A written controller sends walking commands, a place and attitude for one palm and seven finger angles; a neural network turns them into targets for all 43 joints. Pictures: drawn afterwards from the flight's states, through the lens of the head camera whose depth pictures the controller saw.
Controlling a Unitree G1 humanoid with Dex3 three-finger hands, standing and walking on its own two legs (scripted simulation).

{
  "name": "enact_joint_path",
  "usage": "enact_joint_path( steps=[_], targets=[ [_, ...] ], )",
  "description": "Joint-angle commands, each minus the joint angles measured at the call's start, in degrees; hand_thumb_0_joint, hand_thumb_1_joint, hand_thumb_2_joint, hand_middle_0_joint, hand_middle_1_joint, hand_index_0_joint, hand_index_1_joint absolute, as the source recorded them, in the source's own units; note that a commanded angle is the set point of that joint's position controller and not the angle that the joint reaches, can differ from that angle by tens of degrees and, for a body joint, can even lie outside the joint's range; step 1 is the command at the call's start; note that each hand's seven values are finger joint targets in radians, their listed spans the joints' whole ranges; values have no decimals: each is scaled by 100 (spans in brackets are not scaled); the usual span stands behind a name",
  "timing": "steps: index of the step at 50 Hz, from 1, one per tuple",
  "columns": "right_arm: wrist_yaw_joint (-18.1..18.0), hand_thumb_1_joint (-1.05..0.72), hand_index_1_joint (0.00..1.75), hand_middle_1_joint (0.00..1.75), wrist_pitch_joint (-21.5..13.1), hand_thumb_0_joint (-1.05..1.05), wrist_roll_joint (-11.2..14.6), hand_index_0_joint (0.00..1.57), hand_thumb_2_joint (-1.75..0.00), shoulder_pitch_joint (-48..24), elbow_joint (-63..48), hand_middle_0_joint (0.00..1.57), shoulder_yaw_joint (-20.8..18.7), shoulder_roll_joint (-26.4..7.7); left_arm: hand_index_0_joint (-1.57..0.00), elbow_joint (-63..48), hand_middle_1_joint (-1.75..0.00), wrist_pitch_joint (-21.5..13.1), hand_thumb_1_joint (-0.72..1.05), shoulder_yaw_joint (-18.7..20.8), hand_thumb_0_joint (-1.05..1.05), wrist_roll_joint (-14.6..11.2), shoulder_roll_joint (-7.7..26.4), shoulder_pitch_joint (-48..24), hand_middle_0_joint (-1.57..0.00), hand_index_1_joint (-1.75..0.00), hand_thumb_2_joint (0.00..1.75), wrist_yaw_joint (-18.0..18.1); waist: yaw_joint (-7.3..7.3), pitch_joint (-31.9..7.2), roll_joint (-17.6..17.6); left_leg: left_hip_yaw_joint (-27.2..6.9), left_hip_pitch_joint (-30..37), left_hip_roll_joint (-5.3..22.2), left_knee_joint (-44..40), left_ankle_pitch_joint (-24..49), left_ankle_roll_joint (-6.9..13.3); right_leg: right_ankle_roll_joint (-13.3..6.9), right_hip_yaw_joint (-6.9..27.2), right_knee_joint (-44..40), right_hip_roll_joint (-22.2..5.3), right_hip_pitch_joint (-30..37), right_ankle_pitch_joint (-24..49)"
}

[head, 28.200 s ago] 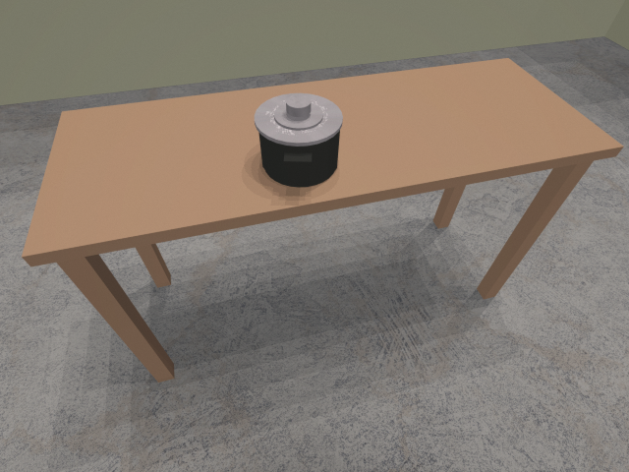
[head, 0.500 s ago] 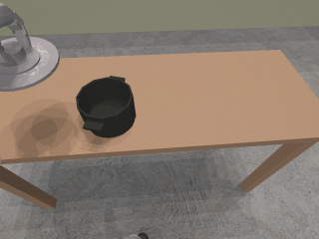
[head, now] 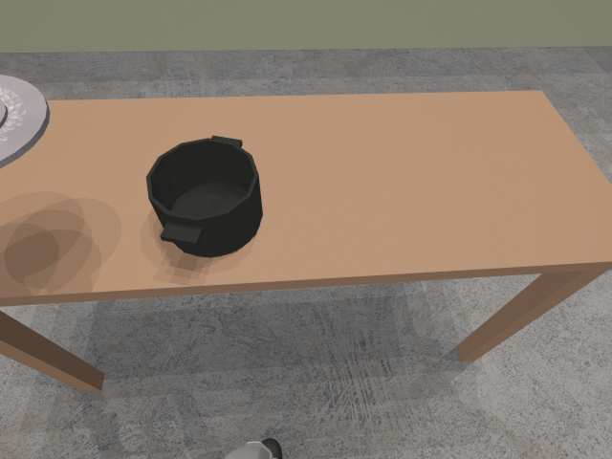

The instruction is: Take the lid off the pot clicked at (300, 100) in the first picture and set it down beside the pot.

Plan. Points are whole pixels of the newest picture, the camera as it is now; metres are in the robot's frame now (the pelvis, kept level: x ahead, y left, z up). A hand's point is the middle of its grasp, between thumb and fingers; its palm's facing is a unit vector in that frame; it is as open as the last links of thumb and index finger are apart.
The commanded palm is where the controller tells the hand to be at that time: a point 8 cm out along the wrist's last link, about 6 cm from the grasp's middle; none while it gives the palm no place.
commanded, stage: move the lid sideways beside the pot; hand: left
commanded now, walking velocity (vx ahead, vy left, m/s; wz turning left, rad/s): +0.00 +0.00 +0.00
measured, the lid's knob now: out of the picture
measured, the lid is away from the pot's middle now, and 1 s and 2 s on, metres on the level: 0.24 0.22 0.21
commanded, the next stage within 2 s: lower the lid onto the table in 0.40 s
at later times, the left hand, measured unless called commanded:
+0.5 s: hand out of the picture +0.43 +0.38 +0.23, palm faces -0.30 -0.14 -0.94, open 8.0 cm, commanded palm +0.47 +0.38 +0.31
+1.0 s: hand out of the picture +0.45 +0.37 +0.20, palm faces -0.34 -0.14 -0.93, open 8.0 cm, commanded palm +0.47 +0.37 +0.28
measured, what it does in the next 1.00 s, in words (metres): stands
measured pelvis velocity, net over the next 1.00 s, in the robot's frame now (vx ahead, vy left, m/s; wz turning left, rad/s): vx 0.00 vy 0.01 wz -0.01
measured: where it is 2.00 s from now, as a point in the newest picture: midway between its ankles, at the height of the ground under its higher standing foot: outside the picture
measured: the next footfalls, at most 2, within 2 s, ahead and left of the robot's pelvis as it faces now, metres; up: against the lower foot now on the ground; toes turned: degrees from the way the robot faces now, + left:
none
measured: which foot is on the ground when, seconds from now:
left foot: down 0.00-1.00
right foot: down 0.00-1.00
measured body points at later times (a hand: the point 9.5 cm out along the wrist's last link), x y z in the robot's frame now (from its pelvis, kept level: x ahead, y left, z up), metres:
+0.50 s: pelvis -0.01 +0.01 +0.00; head +0.06 +0.02 +0.44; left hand +0.45 +0.39 +0.28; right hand +0.05 -0.27 -0.12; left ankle +0.08 +0.08 -0.73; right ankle -0.05 -0.15 -0.73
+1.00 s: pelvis +0.00 +0.01 +0.00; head +0.07 +0.03 +0.44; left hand +0.46 +0.38 +0.26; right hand +0.05 -0.27 -0.12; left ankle +0.08 +0.08 -0.73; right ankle -0.05 -0.15 -0.73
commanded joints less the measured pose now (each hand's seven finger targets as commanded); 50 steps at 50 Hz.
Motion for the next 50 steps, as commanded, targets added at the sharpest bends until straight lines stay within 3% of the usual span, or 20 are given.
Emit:
enact_joint_path(
  steps=[1,3,6,8,10,11,15,21,23,26,28,31,33,36,37,39,41,45,47,50],
  targets=[
    [-119,-90,30,30,-143,0,-9,20,-90,276,-439,20,-329,-1047,-86,-1578,-109,-63,57,513,0,15,1852,-3003,-91,-106,102,266,-89,-2615,952,-7,3195,-37,-107,809,239,-392,-351,-432,399,-931,901],
    [-145,-90,30,30,-162,0,7,20,-90,284,-412,20,-335,-1026,-86,-1589,-109,-44,57,262,0,13,1557,-3078,-91,-106,102,250,-141,-2502,1045,-36,3269,-25,-129,669,225,-388,-391,-477,416,-1150,754],
    [-180,-90,30,30,-215,0,-19,20,-90,301,-402,20,-351,-1028,-86,-2037,-109,-95,57,421,0,-44,1688,-3212,-91,-106,102,277,-74,-2848,1212,-122,3627,-1,-93,943,241,-410,-392,-434,428,-1122,783],
    [-185,-90,30,30,-235,0,-23,20,-90,359,-357,20,-349,-999,-86,-1662,-109,-56,57,211,0,-67,1342,-2991,-91,-106,102,249,-127,-2516,1118,-161,3490,-32,-130,690,225,-408,-436,-475,443,-1336,635],
    [-181,-90,30,30,-262,0,0,20,-90,347,-345,20,-307,-1037,-86,-1205,-109,-55,57,357,0,-117,1478,-2611,-91,-106,102,194,-102,-2248,746,-114,3097,-12,-193,478,232,-404,-411,-512,390,-1219,628],
    [-154,-90,30,30,-201,0,-7,20,-90,333,-323,20,-315,-1068,-86,-1301,-109,-40,57,467,0,-104,1672,-2794,-91,-106,102,201,-101,-2282,777,-65,2998,-46,-164,437,225,-391,-388,-484,403,-1097,647],
    [-153,-90,30,30,-224,0,6,20,-90,282,-421,20,-292,-1058,-86,-1273,-109,-43,57,294,0,-14,1610,-2951,-91,-106,102,215,-104,-2291,716,-94,2920,-9,-231,210,198,-406,-397,-460,373,-1131,518],
    [-176,-90,30,30,-222,0,-4,20,-90,351,-410,20,-289,-1073,-86,-1325,-109,-76,57,414,0,83,1840,-3224,-91,-106,102,272,-122,-2460,964,-108,3023,-8,-191,187,180,-408,-368,-385,416,-1144,452],
    [-191,-90,30,30,-253,0,-15,20,-90,419,-407,20,-306,-1060,-86,-1235,-109,-51,57,276,0,92,1671,-3266,-91,-106,102,276,-148,-2462,976,-129,3074,-15,-207,41,178,-403,-390,-406,420,-1258,360],
    [-173,-90,30,30,-267,0,-5,20,-90,464,-378,20,-305,-1088,-86,-923,-109,6,57,381,0,93,1789,-3198,-91,-106,102,267,-139,-2426,890,-143,3015,-19,-163,121,183,-406,-373,-353,421,-1194,441],
    [-151,-90,30,30,-281,0,23,20,-90,521,-323,20,-313,-1079,-86,-631,-109,96,57,50,0,54,1391,-3063,-91,-106,102,206,-216,-2096,636,-119,2810,-5,-212,-131,177,-365,-385,-408,411,-1329,358],
    [-125,-90,30,30,-274,0,-5,20,-90,548,-368,20,-325,-1097,-86,-928,-109,87,57,108,0,116,1511,-3202,-91,-106,102,241,-179,-2428,848,-150,3013,-9,-138,190,172,-404,-385,-313,435,-1300,482],
    [-130,-90,30,30,-297,0,3,20,-90,562,-344,20,-346,-1089,-86,-1159,-109,91,57,-49,0,130,1329,-3455,-91,-106,102,254,-199,-2467,1034,-208,3194,13,-145,183,164,-416,-403,-320,454,-1433,457],
    [-152,-90,30,30,-334,0,-44,20,-90,563,-382,20,-375,-1077,-86,-1609,-109,27,57,169,0,84,1464,-3430,-91,-106,102,303,-122,-2867,1253,-277,3563,27,-36,688,185,-435,-375,-271,464,-1420,591],
    [-154,-90,30,30,-339,0,-51,20,-90,612,-380,20,-376,-1040,-86,-1340,-109,48,57,70,0,87,1269,-3211,-91,-106,102,304,-171,-2722,1162,-266,3482,-8,-18,638,193,-424,-393,-304,469,-1530,546],
    [-137,-90,30,30,-323,0,-32,20,-90,627,-337,20,-366,-1071,-86,-998,-109,44,57,224,0,20,1376,-2938,-91,-106,102,280,-166,-2416,839,-227,3106,-24,-45,336,189,-404,-391,-324,449,-1466,519],
    [-122,-90,30,30,-279,0,-33,20,-90,606,-358,20,-370,-1095,-86,-1017,-109,16,57,352,0,-2,1516,-2889,-91,-106,102,285,-154,-2506,713,-189,3053,-23,-23,479,194,-402,-365,-276,437,-1351,616],
    [-110,-90,30,30,-291,0,-37,20,-90,519,-466,20,-357,-1073,-86,-1269,-109,-31,57,145,0,56,1335,-3041,-91,-106,102,320,-136,-2570,1050,-255,3232,26,-35,638,161,-442,-382,-232,426,-1522,596],
    [-105,-90,30,30,-269,0,-59,20,-90,573,-438,20,-384,-1072,-86,-1421,-109,-31,57,239,0,87,1438,-3175,-91,-106,102,382,-138,-2659,1140,-303,3337,15,-20,495,150,-431,-378,-238,452,-1574,477],
    [-133,-90,30,30,-295,0,-60,20,-90,546,-535,20,-352,-1078,-86,-1259,-109,-138,57,552,0,30,1671,-2717,-91,-106,102,393,-65,-2773,905,-265,3194,12,12,702,171,-439,-358,-212,415,-1373,663]
  ],
)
